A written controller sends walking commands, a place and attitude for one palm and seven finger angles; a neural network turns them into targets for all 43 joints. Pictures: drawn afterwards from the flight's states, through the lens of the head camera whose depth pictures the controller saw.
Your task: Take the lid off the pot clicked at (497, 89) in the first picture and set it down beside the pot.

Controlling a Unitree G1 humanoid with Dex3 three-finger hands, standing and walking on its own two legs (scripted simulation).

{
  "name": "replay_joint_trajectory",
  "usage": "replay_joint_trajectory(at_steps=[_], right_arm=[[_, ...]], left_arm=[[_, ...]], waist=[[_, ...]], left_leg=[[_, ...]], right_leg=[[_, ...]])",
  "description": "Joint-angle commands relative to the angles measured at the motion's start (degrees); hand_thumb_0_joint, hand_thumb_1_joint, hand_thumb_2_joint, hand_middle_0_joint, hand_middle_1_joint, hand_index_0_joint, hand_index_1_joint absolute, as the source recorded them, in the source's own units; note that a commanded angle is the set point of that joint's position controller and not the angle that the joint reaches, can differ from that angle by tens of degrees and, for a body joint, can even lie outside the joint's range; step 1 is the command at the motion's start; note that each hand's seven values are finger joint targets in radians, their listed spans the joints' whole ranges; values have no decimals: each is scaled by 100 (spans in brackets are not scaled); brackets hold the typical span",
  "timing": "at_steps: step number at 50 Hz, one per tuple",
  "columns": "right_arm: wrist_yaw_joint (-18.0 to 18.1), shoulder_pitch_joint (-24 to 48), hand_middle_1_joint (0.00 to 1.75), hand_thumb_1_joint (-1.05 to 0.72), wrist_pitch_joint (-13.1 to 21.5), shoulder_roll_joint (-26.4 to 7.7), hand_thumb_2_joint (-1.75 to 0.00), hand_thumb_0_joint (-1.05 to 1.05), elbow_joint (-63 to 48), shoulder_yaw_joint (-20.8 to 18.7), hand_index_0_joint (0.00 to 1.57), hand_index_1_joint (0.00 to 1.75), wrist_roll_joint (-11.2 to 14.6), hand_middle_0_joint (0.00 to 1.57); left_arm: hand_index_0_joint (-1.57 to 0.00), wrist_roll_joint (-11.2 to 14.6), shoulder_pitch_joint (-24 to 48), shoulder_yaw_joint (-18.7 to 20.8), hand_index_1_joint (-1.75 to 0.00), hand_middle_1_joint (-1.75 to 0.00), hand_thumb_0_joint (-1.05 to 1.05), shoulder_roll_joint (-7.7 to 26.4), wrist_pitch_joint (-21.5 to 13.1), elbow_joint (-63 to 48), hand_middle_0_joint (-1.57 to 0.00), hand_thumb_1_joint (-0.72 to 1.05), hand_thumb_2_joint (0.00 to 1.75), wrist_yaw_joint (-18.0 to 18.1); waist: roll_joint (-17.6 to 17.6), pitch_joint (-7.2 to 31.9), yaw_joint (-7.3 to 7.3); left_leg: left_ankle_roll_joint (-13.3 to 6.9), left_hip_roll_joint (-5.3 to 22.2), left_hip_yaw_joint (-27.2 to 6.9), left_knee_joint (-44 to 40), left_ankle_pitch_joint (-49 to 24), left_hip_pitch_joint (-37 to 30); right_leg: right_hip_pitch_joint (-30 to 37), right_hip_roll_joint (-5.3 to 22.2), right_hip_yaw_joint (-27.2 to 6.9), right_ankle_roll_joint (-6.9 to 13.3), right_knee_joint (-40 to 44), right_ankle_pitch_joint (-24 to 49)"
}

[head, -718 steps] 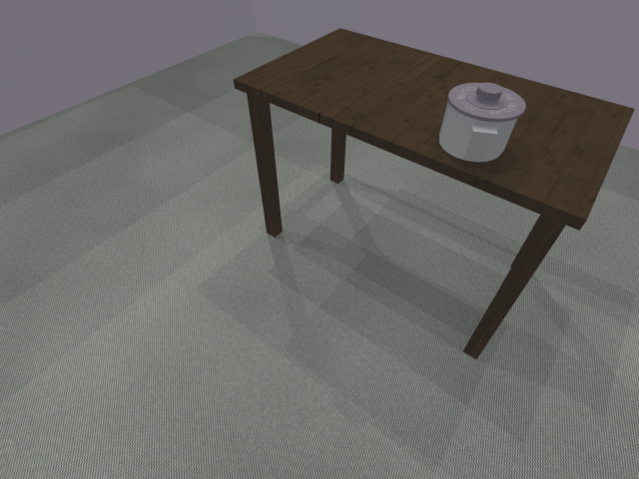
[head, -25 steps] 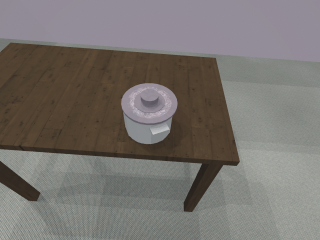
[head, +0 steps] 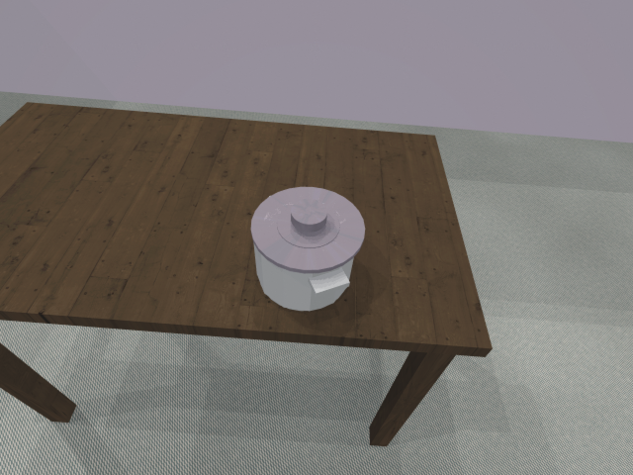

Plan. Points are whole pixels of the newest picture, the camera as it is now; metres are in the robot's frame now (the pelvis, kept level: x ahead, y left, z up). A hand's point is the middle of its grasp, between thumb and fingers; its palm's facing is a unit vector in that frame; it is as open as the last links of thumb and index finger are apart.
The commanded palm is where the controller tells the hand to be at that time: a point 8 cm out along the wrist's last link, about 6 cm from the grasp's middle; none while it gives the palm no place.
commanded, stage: look again from close up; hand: left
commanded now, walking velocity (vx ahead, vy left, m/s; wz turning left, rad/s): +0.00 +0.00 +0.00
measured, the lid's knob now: (308, 215) +0.45 +0.05 +0.08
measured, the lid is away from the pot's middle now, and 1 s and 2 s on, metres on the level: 0.00 0.00 0.00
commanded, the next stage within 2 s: lift the closed hand beside the body in 0.30 s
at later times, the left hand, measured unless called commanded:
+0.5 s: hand out of the picture +0.06 +0.18 -0.13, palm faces +0.12 -0.96 -0.25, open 7.2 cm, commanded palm +0.08 +0.23 -0.06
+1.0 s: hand out of the picture +0.07 +0.18 -0.03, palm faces +0.28 -0.92 -0.28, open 3.1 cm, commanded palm +0.03 +0.22 +0.00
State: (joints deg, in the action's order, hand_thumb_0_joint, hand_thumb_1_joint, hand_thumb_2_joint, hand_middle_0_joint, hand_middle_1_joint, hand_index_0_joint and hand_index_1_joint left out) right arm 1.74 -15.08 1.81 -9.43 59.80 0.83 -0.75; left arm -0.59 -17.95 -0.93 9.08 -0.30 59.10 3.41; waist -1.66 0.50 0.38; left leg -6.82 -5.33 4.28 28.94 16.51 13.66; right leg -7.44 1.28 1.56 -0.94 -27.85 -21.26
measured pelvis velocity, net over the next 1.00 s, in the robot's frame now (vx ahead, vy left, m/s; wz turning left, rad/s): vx -0.05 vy -0.05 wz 0.05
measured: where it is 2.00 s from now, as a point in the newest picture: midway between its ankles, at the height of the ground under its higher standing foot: outside the picture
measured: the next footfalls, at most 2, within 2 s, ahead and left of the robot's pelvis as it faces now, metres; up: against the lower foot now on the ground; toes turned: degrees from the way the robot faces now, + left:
none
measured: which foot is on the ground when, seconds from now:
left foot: down 0.00-1.00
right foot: down 0.00-1.00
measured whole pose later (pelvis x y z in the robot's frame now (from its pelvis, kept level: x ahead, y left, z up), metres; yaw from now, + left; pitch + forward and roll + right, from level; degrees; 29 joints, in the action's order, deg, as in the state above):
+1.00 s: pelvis -0.05 -0.05 +0.00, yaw +3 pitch -1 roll -1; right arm 3.7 -10.7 4.3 -13.3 30.6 0.9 1.3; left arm 2.7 -31.7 4.8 13.8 -3.4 5.4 4.5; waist 1.3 0.1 2.5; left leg -2.8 -2.0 0.0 28.9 11.4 16.3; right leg -8.6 -2.9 4.0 2.8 -26.0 -16.5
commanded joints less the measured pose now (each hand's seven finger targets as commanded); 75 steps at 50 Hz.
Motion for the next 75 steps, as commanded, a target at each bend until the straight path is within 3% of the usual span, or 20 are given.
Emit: replay_joint_trajectory(at_steps=[1,19,20,21,22,23,24,28,30,33,37,39,43,46,49,54,61,65,70,75], right_arm=[[45,-294,30,-90,47,-618,-90,0,-170,-117,20,30,29,20],[40,-235,30,-90,31,-622,-90,0,1,-125,20,30,49,20],[21,-119,30,-90,9,-895,-90,0,-376,-102,20,30,68,20],[-183,-546,30,-90,1090,-1393,-90,0,-2058,-328,20,30,402,20],[-71,-144,30,-90,1521,-988,-90,0,-1872,-155,20,30,528,20],[39,-6,30,-90,1570,-1111,-90,0,-1782,-111,20,30,419,20],[5,86,30,-90,1483,-843,-90,0,-1631,-118,20,30,483,20],[-239,377,30,-90,986,-1103,-90,0,-2230,-482,20,30,166,20],[-278,859,30,-90,678,-1116,-90,0,-2617,-561,20,30,188,20],[-285,1020,30,-90,544,-1138,-90,0,-3333,-442,20,30,261,20],[11,944,30,-90,425,-977,-90,0,-3546,-277,20,30,242,20],[130,907,30,-90,362,-944,-90,0,-3578,-240,20,30,266,20],[210,856,30,-90,431,-927,-90,0,-3759,-226,20,30,265,20],[251,866,30,-90,518,-956,-90,0,-3770,-211,20,30,219,20],[277,937,30,-90,481,-973,-90,0,-3640,-215,20,30,210,20],[289,999,30,-90,592,-887,-90,0,-3640,-198,20,30,174,20],[300,1098,30,-90,528,-890,-90,0,-3418,-266,20,30,181,20],[300,1102,30,-90,599,-792,-90,0,-3449,-265,20,30,168,20],[274,1107,30,-90,537,-804,-90,0,-3382,-313,20,30,193,20],[262,1098,30,-90,529,-792,-90,0,-3501,-306,20,30,191,20]], left_arm=[[-20,-38,-560,125,-30,-30,0,535,-28,-121,-20,90,90,8],[-20,-37,-557,105,-30,-30,0,591,2,-31,-20,90,90,-21],[-20,-111,-546,47,-30,-30,0,540,-140,51,-20,90,90,149],[-24,406,3049,153,-35,-35,0,1563,-916,-7151,-24,90,90,228],[-29,179,2110,333,-40,-40,0,1945,-620,-7184,-29,90,90,580],[-33,152,1085,81,-44,-44,0,1354,-293,-6420,-33,90,90,663],[-38,215,-488,-252,-49,-49,0,300,154,-5311,-38,90,90,696],[-55,-113,-1880,22,-68,-68,0,37,245,-3374,-55,90,90,339],[-64,-32,-2574,279,-78,-78,0,177,44,-3571,-64,90,90,-3],[-77,124,-2355,892,-92,-92,0,944,-368,-5388,-77,90,90,-154],[-95,186,-375,1285,-112,-112,0,1535,-589,-6266,-95,90,90,64],[-104,220,1,986,-121,-121,0,1180,-602,-5988,-104,90,90,115],[-121,311,-638,652,-140,-140,0,896,-656,-6400,-121,90,90,75],[-130,331,-930,859,-150,-150,0,1156,-663,-6731,-130,90,90,133],[-130,320,-1053,1109,-150,-150,0,1296,-632,-6201,-130,90,90,156],[-130,318,-1589,1265,-150,-150,0,1424,-675,-7019,-130,90,90,151],[-130,271,-1935,1427,-150,-150,0,1430,-565,-6807,-130,90,90,143],[-130,287,-2318,1492,-150,-150,0,1479,-635,-7611,-130,90,90,160],[-130,260,-2484,1372,-150,-150,0,1266,-567,-7454,-130,90,90,136],[-130,266,-2435,1571,-150,-150,0,1534,-657,-8298,-130,90,90,149]], waist=[[214,-218,26],[178,-334,41],[791,-702,-82],[1699,1691,-94],[1785,1598,-197],[1767,1746,-26],[1284,1138,-18],[-1020,-45,98],[-1615,-410,226],[-415,243,339],[856,-49,12],[668,-338,-118],[611,166,-23],[455,258,52],[-38,-345,16],[678,275,228],[-172,-11,206],[449,513,314],[1,182,233],[294,486,291]], left_leg=[[258,1098,-1226,-520,-2353,-430],[271,1135,-1213,-798,-1915,-530],[546,1216,-1213,-54,-4256,-380],[1239,848,-1401,-741,-3902,-1868],[1340,985,-1380,-778,-3496,-2109],[1459,1065,-1477,-947,-3049,-1847],[1448,1014,-1484,-1074,-2902,-1711],[942,871,-1037,-491,-2273,-431],[721,770,-813,-405,-1509,272],[818,741,-787,-532,-1427,-17],[664,723,-808,-743,262,-82],[579,649,-788,-736,834,-18],[492,564,-712,-606,734,-493],[478,533,-667,-554,378,-554],[450,496,-575,-404,123,-286],[441,511,-515,-407,-774,-717],[384,529,-490,-331,-1255,-632],[379,523,-465,-346,-1737,-1010],[371,555,-448,-346,-1920,-997],[372,565,-432,-374,-2349,-1241]], right_leg=[[-412,389,-341,342,317,1193],[-354,440,-291,273,539,1029],[-856,420,-380,185,332,1500],[-691,-21,21,309,45,1426],[-925,-22,-181,351,-374,901],[-1065,-10,-121,388,-547,546],[-1096,-53,-8,375,-534,552],[-1123,-175,325,316,313,1071],[-1034,-94,249,282,467,1154],[-670,-66,258,307,276,1105],[-1128,-108,24,260,548,503],[-1329,-135,-36,253,702,45],[-1172,-106,-106,257,881,-165],[-1011,-84,-153,271,992,-91],[-1216,-50,-205,237,1210,-144],[-644,9,-204,270,1001,874],[-650,29,-172,136,935,1743],[-281,79,-183,141,819,2288],[-443,48,-83,87,842,2574],[-239,72,-69,78,786,2935]])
